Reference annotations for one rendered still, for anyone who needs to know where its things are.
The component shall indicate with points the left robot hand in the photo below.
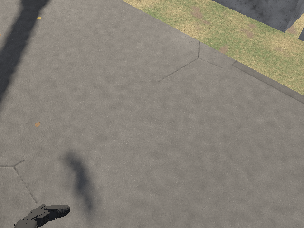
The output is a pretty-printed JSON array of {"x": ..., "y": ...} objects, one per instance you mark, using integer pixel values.
[{"x": 41, "y": 215}]

